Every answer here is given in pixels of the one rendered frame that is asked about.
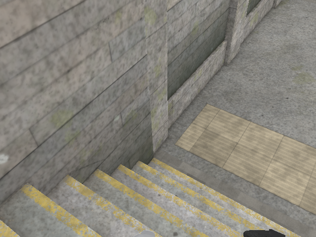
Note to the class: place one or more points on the stairs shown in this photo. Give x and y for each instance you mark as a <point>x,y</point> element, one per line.
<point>154,197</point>

